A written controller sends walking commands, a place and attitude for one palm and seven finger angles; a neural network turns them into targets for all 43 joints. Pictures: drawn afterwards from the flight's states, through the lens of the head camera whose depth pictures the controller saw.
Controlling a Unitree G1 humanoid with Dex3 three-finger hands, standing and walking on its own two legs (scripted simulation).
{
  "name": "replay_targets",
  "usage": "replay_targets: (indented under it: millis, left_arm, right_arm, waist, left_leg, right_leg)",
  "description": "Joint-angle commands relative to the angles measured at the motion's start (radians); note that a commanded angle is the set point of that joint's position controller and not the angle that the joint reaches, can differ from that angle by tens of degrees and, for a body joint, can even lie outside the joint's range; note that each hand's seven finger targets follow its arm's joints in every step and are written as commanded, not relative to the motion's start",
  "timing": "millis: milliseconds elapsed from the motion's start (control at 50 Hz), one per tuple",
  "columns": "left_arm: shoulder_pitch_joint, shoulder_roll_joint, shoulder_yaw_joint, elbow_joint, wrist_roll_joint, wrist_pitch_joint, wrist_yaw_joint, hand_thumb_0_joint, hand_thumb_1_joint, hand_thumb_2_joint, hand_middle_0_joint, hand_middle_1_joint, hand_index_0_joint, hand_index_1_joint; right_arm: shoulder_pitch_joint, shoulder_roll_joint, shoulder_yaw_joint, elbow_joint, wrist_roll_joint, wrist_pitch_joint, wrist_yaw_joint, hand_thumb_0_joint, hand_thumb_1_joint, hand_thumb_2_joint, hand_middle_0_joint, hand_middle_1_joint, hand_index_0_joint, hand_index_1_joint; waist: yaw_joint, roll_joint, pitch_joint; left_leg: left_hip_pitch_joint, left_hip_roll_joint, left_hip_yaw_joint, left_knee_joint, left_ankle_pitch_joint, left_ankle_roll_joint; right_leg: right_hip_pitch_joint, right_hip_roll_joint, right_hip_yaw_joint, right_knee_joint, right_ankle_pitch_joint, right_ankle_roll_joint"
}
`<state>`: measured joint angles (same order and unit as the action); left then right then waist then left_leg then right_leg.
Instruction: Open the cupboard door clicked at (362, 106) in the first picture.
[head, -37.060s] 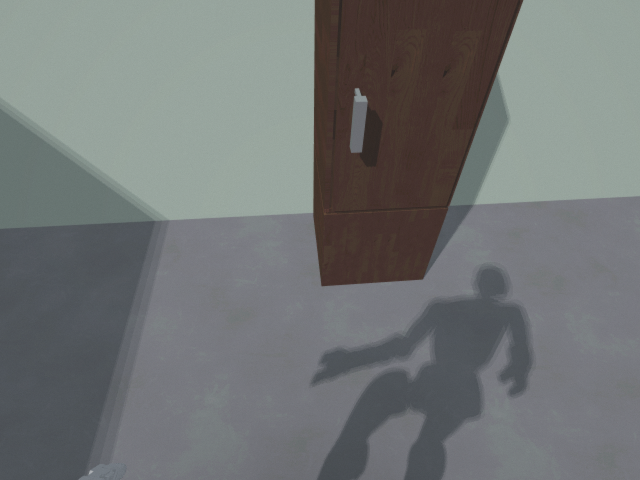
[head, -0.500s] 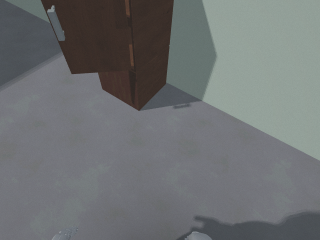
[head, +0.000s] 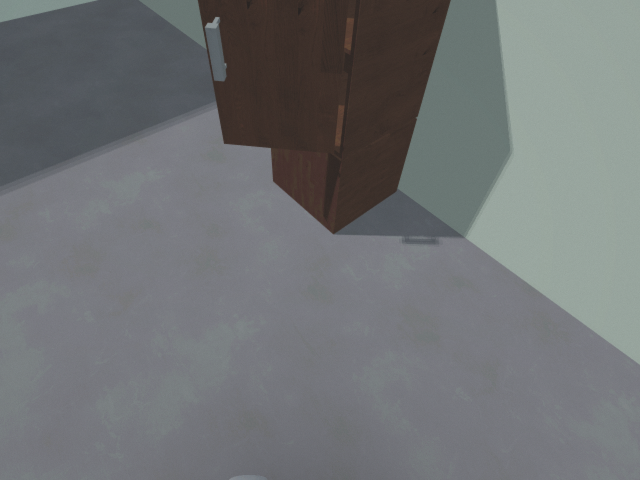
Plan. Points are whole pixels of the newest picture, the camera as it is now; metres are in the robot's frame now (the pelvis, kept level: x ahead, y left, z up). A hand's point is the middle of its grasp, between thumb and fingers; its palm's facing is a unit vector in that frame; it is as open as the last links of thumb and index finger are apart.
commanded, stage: take the last steps up to it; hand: left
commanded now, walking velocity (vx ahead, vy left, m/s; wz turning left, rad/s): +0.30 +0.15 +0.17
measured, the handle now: (218, 49) +1.06 +0.36 -0.02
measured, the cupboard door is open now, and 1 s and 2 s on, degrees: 44 44 44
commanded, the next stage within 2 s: come to a stop and stand still in 1.28 s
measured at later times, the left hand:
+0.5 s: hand (179, 413) +0.22 +0.23 -0.17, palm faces +0.01 -0.99 -0.16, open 7.4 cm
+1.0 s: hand (168, 382) +0.26 +0.27 -0.18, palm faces +0.17 -0.97 -0.20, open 7.2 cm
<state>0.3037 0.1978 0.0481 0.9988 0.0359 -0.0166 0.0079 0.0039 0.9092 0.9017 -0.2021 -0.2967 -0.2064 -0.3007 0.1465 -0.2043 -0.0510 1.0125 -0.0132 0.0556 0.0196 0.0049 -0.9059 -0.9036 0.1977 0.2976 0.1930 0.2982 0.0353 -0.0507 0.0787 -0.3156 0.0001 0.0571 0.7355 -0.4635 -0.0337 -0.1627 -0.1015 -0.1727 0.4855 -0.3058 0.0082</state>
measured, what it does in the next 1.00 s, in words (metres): walks ahead: left foot, then right foot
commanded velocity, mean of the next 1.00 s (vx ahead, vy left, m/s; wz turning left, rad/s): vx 0.30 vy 0.08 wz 0.01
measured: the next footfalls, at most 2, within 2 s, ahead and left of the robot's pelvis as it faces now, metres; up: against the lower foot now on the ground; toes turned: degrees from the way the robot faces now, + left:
left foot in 0.06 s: +0.04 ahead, +0.11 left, +0.00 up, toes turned +6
right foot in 0.62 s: +0.29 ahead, -0.05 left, +0.00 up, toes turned -3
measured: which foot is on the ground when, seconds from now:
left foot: up 0.00-0.04, down 0.06-0.62, up 0.64-1.00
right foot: down 0.00-0.06, up 0.08-0.60, down 0.62-1.00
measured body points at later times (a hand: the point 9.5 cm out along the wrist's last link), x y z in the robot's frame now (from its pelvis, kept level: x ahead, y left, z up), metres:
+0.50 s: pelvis +0.12 +0.06 +0.00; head +0.14 +0.06 +0.45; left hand +0.22 +0.28 -0.15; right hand +0.02 -0.15 -0.15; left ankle +0.00 +0.11 -0.74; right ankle +0.22 -0.07 -0.70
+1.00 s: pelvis +0.31 +0.08 +0.00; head +0.32 +0.09 +0.45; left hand +0.26 +0.32 -0.16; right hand +0.42 -0.15 -0.14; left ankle +0.38 +0.21 -0.73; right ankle +0.25 -0.05 -0.74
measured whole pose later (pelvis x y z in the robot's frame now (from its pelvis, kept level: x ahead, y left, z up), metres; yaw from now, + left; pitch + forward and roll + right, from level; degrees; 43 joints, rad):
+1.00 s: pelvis +0.31 +0.08 +0.00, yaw +5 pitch -1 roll +0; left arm 0.34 0.20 0.06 1.10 0.03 -0.05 0.00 -0.01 0.93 0.90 -0.20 -0.30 -0.20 -0.30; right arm 0.17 -0.19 -0.06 1.01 -0.03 -0.04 0.02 0.01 -0.92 -0.90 0.20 0.30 0.19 0.30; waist 0.03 -0.02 0.04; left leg -0.38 0.06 0.09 0.54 -0.22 -0.02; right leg -0.09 -0.06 -0.13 0.46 -0.35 0.02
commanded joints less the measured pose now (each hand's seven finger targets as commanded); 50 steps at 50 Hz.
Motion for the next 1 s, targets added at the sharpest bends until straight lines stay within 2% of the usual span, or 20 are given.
replay_targets:
  millis: [0,20,40,60,100,160,240,480,520,560,580,600,620,660,700,740,880,920,960,980]
  left_arm:
    - [0.002,0.190,0.059,-0.029,-0.011,-0.010,0.001,0.000,0.900,0.900,-0.200,-0.300,-0.200,-0.300]
    - [-0.025,0.155,0.055,-0.042,-0.015,-0.004,-0.007,0.000,0.900,0.900,-0.200,-0.300,-0.200,-0.300]
    - [-0.053,0.086,0.041,-0.083,-0.021,0.001,-0.017,0.000,0.900,0.900,-0.200,-0.300,-0.200,-0.300]
    - [-0.165,0.087,0.026,-0.119,-0.006,0.003,-0.011,0.000,0.900,0.900,-0.200,-0.300,-0.200,-0.300]
    - [-0.175,0.080,0.027,-0.099,-0.007,-0.001,-0.019,0.000,0.900,0.900,-0.200,-0.300,-0.200,-0.300]
    - [-0.076,0.070,0.022,-0.036,-0.004,-0.001,-0.029,0.000,0.900,0.900,-0.200,-0.300,-0.200,-0.300]
    - [-0.080,0.060,0.015,-0.025,-0.008,0.000,-0.022,0.000,0.900,0.900,-0.200,-0.300,-0.200,-0.300]
    - [-0.329,0.008,-0.002,-0.120,-0.016,-0.015,-0.026,0.000,0.900,0.900,-0.200,-0.300,-0.200,-0.300]
    - [-0.254,0.021,0.003,-0.105,-0.017,-0.020,-0.023,0.000,0.900,0.900,-0.200,-0.300,-0.200,-0.300]
    - [-0.039,0.048,0.020,-0.043,-0.016,-0.032,-0.015,0.000,0.900,0.900,-0.200,-0.300,-0.200,-0.300]
    - [0.125,0.113,0.041,-0.003,-0.012,-0.041,-0.005,0.000,0.900,0.900,-0.200,-0.300,-0.200,-0.300]
    - [0.230,0.191,0.060,0.033,-0.015,-0.039,0.004,0.000,0.900,0.900,-0.200,-0.300,-0.200,-0.300]
    - [0.199,0.196,0.066,0.025,-0.030,-0.038,0.009,0.000,0.900,0.900,-0.200,-0.300,-0.200,-0.300]
    - [0.015,0.094,0.039,-0.013,-0.026,-0.039,0.018,0.000,0.900,0.900,-0.200,-0.300,-0.200,-0.300]
    - [-0.037,0.031,0.020,-0.019,-0.019,-0.052,0.015,0.000,0.900,0.900,-0.200,-0.300,-0.200,-0.300]
    - [-0.039,0.034,0.023,-0.003,-0.014,-0.062,0.010,0.000,0.900,0.900,-0.200,-0.300,-0.200,-0.300]
    - [0.017,0.099,0.038,0.043,-0.012,-0.062,-0.008,0.000,0.900,0.900,-0.200,-0.300,-0.200,-0.300]
    - [0.015,0.110,0.039,0.053,-0.011,-0.055,-0.007,0.000,0.900,0.900,-0.200,-0.300,-0.200,-0.300]
    - [0.002,0.106,0.037,0.050,-0.015,-0.044,-0.008,0.000,0.900,0.900,-0.200,-0.300,-0.200,-0.300]
    - [0.009,0.075,0.031,0.035,-0.017,-0.041,-0.012,0.000,0.900,0.900,-0.200,-0.300,-0.200,-0.300]
  right_arm:
    - [0.054,-0.068,-0.011,-0.058,-0.003,-0.057,-0.002,0.000,-0.900,-0.900,0.200,0.300,0.200,0.300]
    - [0.133,-0.126,-0.026,-0.040,-0.006,-0.063,-0.008,0.000,-0.900,-0.900,0.200,0.300,0.200,0.300]
    - [0.235,-0.228,-0.052,-0.025,-0.022,-0.061,-0.017,0.000,-0.900,-0.900,0.200,0.300,0.200,0.300]
    - [0.307,-0.238,-0.048,-0.004,-0.021,-0.058,-0.027,0.000,-0.900,-0.900,0.200,0.300,0.200,0.300]
    - [0.225,-0.178,-0.027,-0.031,-0.014,-0.071,-0.041,0.000,-0.900,-0.900,0.200,0.300,0.200,0.300]
    - [0.189,-0.114,-0.001,-0.034,-0.007,-0.105,-0.044,0.000,-0.900,-0.900,0.200,0.300,0.200,0.300]
    - [0.266,-0.092,0.006,0.011,0.000,-0.122,-0.046,0.000,-0.900,-0.900,0.200,0.300,0.200,0.300]
    - [0.443,-0.046,0.019,0.135,-0.014,-0.130,-0.061,0.000,-0.900,-0.900,0.200,0.300,0.200,0.300]
    - [0.432,-0.055,0.018,0.149,-0.012,-0.128,-0.061,0.000,-0.900,-0.900,0.200,0.300,0.200,0.300]
    - [0.400,-0.068,0.011,0.145,0.001,-0.128,-0.063,0.000,-0.900,-0.900,0.200,0.300,0.200,0.300]
    - [0.380,-0.057,0.009,0.124,0.013,-0.134,-0.057,0.000,-0.900,-0.900,0.200,0.300,0.200,0.300]
    - [0.395,-0.023,0.008,0.094,0.024,-0.141,-0.057,0.000,-0.900,-0.900,0.200,0.300,0.200,0.300]
    - [0.333,-0.044,0.001,0.074,0.018,-0.127,-0.052,0.000,-0.900,-0.900,0.200,0.300,0.200,0.300]
    - [0.222,0.002,-0.002,0.040,-0.002,-0.106,-0.037,0.000,-0.900,-0.900,0.200,0.300,0.200,0.300]
    - [0.272,0.046,0.003,0.059,-0.013,-0.082,-0.026,0.000,-0.900,-0.900,0.200,0.300,0.200,0.300]
    - [0.305,0.064,0.003,0.070,-0.015,-0.074,-0.018,0.000,-0.900,-0.900,0.200,0.300,0.200,0.300]
    - [0.088,0.034,-0.006,-0.017,-0.014,-0.097,0.006,0.000,-0.900,-0.900,0.200,0.300,0.200,0.300]
    - [0.081,0.006,-0.010,-0.024,-0.014,-0.104,0.005,0.000,-0.900,-0.900,0.200,0.300,0.200,0.300]
    - [0.176,-0.047,-0.020,0.005,-0.015,-0.114,-0.003,0.000,-0.900,-0.900,0.200,0.300,0.200,0.300]
    - [0.281,-0.125,-0.037,0.031,-0.023,-0.119,-0.013,0.000,-0.900,-0.900,0.200,0.300,0.200,0.300]
  waist:
    - [-0.045,-0.061,-0.051]
    - [-0.085,0.097,-0.068]
    - [-0.130,0.393,-0.068]
    - [-0.169,0.342,-0.035]
    - [-0.107,0.223,0.012]
    - [-0.043,0.137,-0.008]
    - [-0.035,0.118,-0.020]
    - [-0.090,0.123,0.054]
    - [-0.048,0.108,0.029]
    - [0.046,0.095,-0.065]
    - [0.108,0.023,-0.159]
    - [0.112,-0.129,-0.249]
    - [0.098,-0.076,-0.207]
    - [0.022,0.011,0.023]
    - [-0.035,-0.038,0.021]
    - [-0.061,-0.044,-0.030]
    - [-0.008,-0.079,0.006]
    - [-0.027,-0.058,0.008]
    - [-0.084,0.005,-0.025]
    - [-0.128,0.157,-0.086]
  left_leg:
    - [0.194,-0.016,0.060,-0.300,0.145,0.026]
    - [0.346,0.070,-0.077,-0.379,0.091,0.072]
    - [0.439,0.318,-0.420,-0.474,0.018,0.189]
    - [0.357,0.387,-0.521,-0.546,-0.009,0.271]
    - [0.254,0.324,-0.449,-0.571,-0.038,0.263]
    - [0.259,0.229,-0.261,-0.565,0.282,0.212]
    - [0.324,0.210,-0.181,-0.550,0.578,0.218]
    - [0.369,0.230,-0.136,-0.482,0.828,0.205]
    - [0.349,0.216,-0.114,-0.388,1.000,0.191]
    - [0.232,0.160,-0.079,-0.147,1.060,0.135]
    - [0.018,0.101,-0.044,0.077,0.844,0.101]
    - [-0.234,-0.056,0.015,0.415,0.054,0.054]
    - [-0.275,-0.017,-0.070,0.603,-0.105,0.063]
    - [-0.313,0.090,-0.125,0.573,0.056,0.063]
    - [-0.208,0.116,-0.087,0.440,0.135,0.039]
    - [-0.140,0.114,-0.037,0.284,0.156,0.019]
    - [-0.105,0.066,0.041,-0.080,0.233,0.004]
    - [-0.011,0.053,0.054,-0.172,0.252,0.005]
    - [0.218,0.030,0.069,-0.280,0.251,0.015]
    - [0.372,0.162,-0.096,-0.324,0.227,0.072]
  right_leg:
    - [-0.105,-0.217,0.173,-0.097,-0.013,-0.087]
    - [-0.268,-0.137,0.098,0.064,-0.125,-0.034]
    - [-0.480,0.009,-0.040,0.360,-0.297,0.025]
    - [-0.547,0.011,0.060,0.538,-0.330,0.008]
    - [-0.567,-0.023,0.145,0.670,-0.171,-0.011]
    - [-0.505,-0.028,0.140,0.662,-0.002,0.003]
    - [-0.516,-0.015,0.125,0.614,0.066,0.019]
    - [-0.422,0.035,0.080,0.246,0.070,-0.036]
    - [-0.277,0.085,0.044,0.178,0.038,-0.058]
    - [0.055,0.106,0.045,0.063,0.150,-0.087]
    - [0.341,-0.040,0.218,0.055,0.227,-0.152]
    - [0.523,-0.349,0.645,-0.067,0.373,-0.297]
    - [0.379,-0.430,0.745,-0.182,0.264,-0.341]
    - [0.029,-0.332,0.537,-0.264,0.043,-0.257]
    - [-0.123,-0.238,0.339,-0.316,0.027,-0.183]
    - [-0.135,-0.190,0.235,-0.315,0.080,-0.165]
    - [-0.044,-0.179,0.211,-0.269,0.105,-0.157]
    - [-0.066,-0.178,0.206,-0.220,0.086,-0.139]
    - [-0.158,-0.120,0.147,-0.060,0.111,-0.102]
    - [-0.265,-0.034,0.075,0.166,0.064,-0.062]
